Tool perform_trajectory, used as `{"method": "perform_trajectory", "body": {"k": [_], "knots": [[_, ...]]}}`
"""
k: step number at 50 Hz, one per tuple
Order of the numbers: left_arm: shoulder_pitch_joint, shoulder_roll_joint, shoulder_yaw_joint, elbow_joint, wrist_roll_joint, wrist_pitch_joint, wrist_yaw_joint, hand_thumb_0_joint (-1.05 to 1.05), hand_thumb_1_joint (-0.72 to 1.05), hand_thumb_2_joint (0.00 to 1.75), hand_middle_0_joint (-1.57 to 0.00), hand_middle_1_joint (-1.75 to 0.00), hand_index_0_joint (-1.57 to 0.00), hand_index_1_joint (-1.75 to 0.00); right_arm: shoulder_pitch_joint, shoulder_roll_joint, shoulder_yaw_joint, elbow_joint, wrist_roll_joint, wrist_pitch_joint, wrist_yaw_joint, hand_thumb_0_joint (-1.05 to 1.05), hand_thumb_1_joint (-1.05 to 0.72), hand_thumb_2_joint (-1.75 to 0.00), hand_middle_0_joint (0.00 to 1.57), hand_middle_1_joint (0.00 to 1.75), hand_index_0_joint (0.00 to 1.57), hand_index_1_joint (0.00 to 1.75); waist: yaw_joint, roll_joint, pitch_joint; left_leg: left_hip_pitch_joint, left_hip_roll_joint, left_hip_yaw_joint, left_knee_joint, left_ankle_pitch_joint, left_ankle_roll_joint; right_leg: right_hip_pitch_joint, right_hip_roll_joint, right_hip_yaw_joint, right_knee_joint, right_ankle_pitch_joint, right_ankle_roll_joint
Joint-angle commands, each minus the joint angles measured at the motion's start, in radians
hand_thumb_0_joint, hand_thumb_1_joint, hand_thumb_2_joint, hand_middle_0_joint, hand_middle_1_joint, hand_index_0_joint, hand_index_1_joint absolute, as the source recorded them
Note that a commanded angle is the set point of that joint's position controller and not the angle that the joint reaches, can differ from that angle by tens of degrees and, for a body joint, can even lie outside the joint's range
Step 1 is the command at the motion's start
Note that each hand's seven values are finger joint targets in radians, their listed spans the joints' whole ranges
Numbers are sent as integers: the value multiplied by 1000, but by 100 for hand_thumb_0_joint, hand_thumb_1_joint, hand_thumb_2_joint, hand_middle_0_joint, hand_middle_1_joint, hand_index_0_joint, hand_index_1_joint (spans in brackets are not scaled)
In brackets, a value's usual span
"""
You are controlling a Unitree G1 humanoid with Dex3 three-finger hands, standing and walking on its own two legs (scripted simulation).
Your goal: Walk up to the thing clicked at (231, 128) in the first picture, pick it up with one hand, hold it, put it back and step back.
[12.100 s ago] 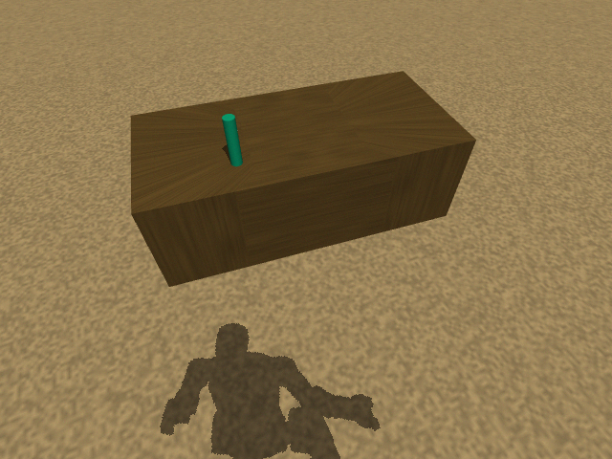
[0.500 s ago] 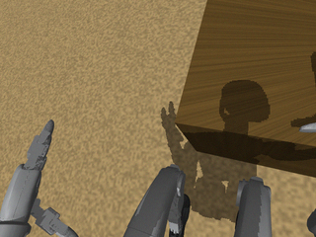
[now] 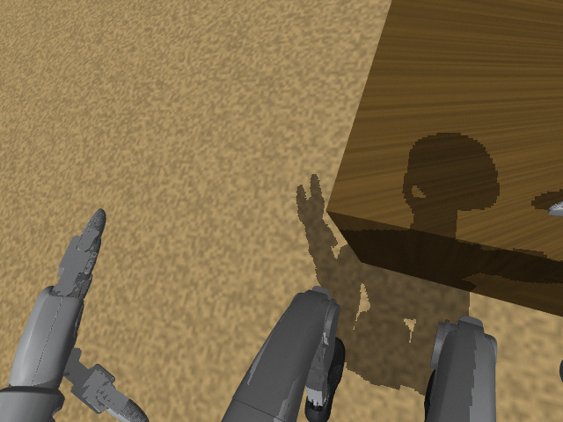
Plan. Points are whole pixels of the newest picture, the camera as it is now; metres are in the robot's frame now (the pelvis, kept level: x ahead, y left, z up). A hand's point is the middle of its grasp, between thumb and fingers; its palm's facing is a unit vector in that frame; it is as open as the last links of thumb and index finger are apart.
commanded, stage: close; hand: right
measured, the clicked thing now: out of the picture +0.52 -0.29 -0.02
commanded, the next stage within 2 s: settle in 0.44 s
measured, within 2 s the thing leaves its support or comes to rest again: leaves its support in 0.80 s
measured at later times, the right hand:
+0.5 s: hand out of the picture +0.49 -0.27 -0.05, palm faces +0.31 +0.95 +0.03, open 8.0 cm
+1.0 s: hand out of the picture +0.49 -0.28 +0.00, palm faces +0.32 +0.95 +0.01, open 5.3 cm
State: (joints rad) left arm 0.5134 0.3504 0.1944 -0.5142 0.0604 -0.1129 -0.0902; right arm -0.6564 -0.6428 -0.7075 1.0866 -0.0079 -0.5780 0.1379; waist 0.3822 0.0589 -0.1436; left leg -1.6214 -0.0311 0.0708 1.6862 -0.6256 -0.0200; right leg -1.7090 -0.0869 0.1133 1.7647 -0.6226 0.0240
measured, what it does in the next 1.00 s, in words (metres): stands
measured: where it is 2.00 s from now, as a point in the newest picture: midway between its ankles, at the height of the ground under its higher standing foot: (376, 412)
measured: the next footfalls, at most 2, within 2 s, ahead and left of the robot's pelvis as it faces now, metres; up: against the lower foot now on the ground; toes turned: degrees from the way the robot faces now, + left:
none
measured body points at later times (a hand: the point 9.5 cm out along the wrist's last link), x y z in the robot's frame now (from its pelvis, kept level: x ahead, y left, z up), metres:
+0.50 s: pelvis +0.00 +0.00 +0.00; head +0.19 -0.09 +0.40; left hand +0.18 +0.26 +0.15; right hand +0.47 -0.32 -0.04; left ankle +0.07 +0.13 -0.50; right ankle +0.07 -0.13 -0.50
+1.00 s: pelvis +0.01 +0.00 +0.04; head +0.18 -0.10 +0.44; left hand +0.19 +0.25 +0.16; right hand +0.47 -0.33 +0.00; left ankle +0.07 +0.13 -0.50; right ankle +0.07 -0.13 -0.50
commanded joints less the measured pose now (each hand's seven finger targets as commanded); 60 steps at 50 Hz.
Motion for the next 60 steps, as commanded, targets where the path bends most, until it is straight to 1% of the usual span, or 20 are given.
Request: {"method": "perform_trajectory", "body": {"k": [1,4,5,8,13,14,16,18,20,23,26,31,35,37,40,44,47,55,58,60], "knots": [[87,180,194,-111,-5,-47,30,0,-55,6,-4,-5,-4,-5,-268,-198,18,-276,20,-63,12,0,47,-28,60,46,62,46,-52,-468,-590,239,-33,6,-198,250,60,615,21,-26,-249,273,-23],[85,168,188,-67,-6,-54,30,0,-56,6,-4,-5,-4,-5,-288,-184,34,-286,26,-59,9,0,42,-29,73,52,74,52,-43,-465,-573,199,-35,10,-194,247,56,624,16,-23,-232,285,-21],[75,169,188,-42,-7,-53,32,0,-55,6,-4,-5,-4,-5,-306,-164,58,-265,24,-58,9,0,40,-29,76,53,77,53,-20,-459,-524,172,-32,16,-178,231,59,592,16,-19,-228,265,-18],[31,173,177,-65,-5,-54,37,0,-56,6,-4,-5,-4,-5,-314,-198,52,-216,8,-60,-12,0,35,-33,81,57,81,57,-20,-392,-472,180,-31,4,-192,197,52,500,18,-22,-218,172,-29],[62,207,185,-173,-5,-39,39,0,-55,5,-4,-5,-4,-5,-274,-279,-10,-238,6,-56,-23,0,21,-51,91,73,92,73,-59,-420,-600,302,-31,-5,-226,250,54,588,27,-28,-257,236,-28],[92,187,186,-106,-6,-33,36,0,-54,5,-4,-5,-4,-5,-245,-237,8,-184,10,-45,-12,0,18,-56,95,78,96,78,-48,-422,-539,284,-33,-6,-234,246,53,562,28,-33,-257,230,-29],[77,197,202,-108,-9,-40,35,0,-54,5,-4,-5,-4,-4,-237,-250,1,-219,21,-38,-1,0,10,-59,98,81,98,81,-54,-433,-554,289,-32,-10,-233,251,53,560,25,-33,-254,237,-30],[67,168,164,-116,-6,-46,30,0,-55,5,-4,-5,-4,-5,-255,-194,27,-212,25,-33,9,0,3,-61,104,84,104,84,-48,-418,-544,250,-33,0,-216,233,56,559,23,-29,-250,231,-26],[67,133,137,-39,-6,-45,30,0,-55,5,-4,-5,-4,-5,-280,-147,56,-150,36,-34,15,0,-5,-67,111,91,111,91,-21,-377,-438,203,-35,0,-204,217,53,478,21,-27,-225,191,-32],[11,170,148,-109,-4,-54,41,0,-56,6,-5,-5,-4,-5,-325,-259,2,-180,24,-53,-11,0,-12,-72,116,95,116,95,-30,-337,-474,231,-33,-14,-204,204,47,437,20,-24,-210,154,-38],[40,217,183,-183,-2,-46,47,0,-55,5,-5,-5,-5,-5,-325,-291,-5,-163,4,-58,-26,0,-23,-78,120,100,120,100,-14,-340,-537,297,-31,-17,-236,221,46,494,24,-24,-237,168,-37],[87,202,186,-163,-6,-40,38,0,-59,8,-6,-6,-5,-7,-286,-290,-7,-228,1,-40,-6,0,-40,-107,121,119,123,119,-34,-444,-621,303,-35,-5,-233,267,51,612,21,-28,-252,260,-28],[95,140,136,-79,-10,-37,31,0,-58,8,-6,-6,-5,-7,-316,-257,5,-294,22,-24,8,0,-54,-121,129,131,131,131,-61,-485,-558,258,-34,2,-236,235,57,622,18,-30,-274,252,-20],[55,160,144,-90,-6,-38,36,0,-59,8,-6,-5,-5,-7,-348,-296,-7,-364,23,-22,-5,0,-55,-122,133,134,134,134,-88,-510,-602,267,-32,3,-239,236,59,675,15,-28,-290,264,-14],[52,149,128,-40,-3,-32,41,0,-58,8,-6,-5,-5,-7,-333,-234,51,-304,16,-9,-11,0,-60,-125,134,135,135,135,-64,-474,-530,266,-34,6,-264,217,58,650,15,-26,-309,223,-16],[17,192,140,-102,0,-22,53,0,-59,8,-6,-5,-5,-7,-353,-275,37,-308,1,-4,-39,0,-63,-129,138,139,139,139,-67,-437,-542,309,-35,10,-300,197,57,685,16,-16,-362,187,-16],[50,159,113,-46,0,-12,51,0,-58,7,-6,-5,-5,-6,-338,-201,71,-222,17,-3,-35,0,-58,-130,141,143,143,143,-49,-404,-478,319,-36,12,-323,206,56,663,20,-14,-378,189,-20],[34,137,80,-17,5,-18,55,0,-58,7,-6,-5,-4,-6,-373,-232,60,-199,24,-11,-22,0,-62,-126,138,139,139,139,-63,-369,-503,378,-31,-3,-352,284,50,673,22,-23,-371,275,-32],[27,161,112,-4,3,-18,61,0,-58,7,-6,-5,-4,-6,-370,-233,57,-189,26,-10,-18,0,-65,-129,137,140,138,140,-59,-360,-504,394,-31,-10,-375,276,48,677,25,-24,-386,256,-34],[37,147,94,7,5,-16,61,0,-58,7,-6,-5,-4,-6,-361,-232,59,-184,23,-7,-16,0,-67,-132,137,142,139,142,-64,-372,-511,405,-29,-11,-379,281,47,693,25,-29,-393,266,-31]]}}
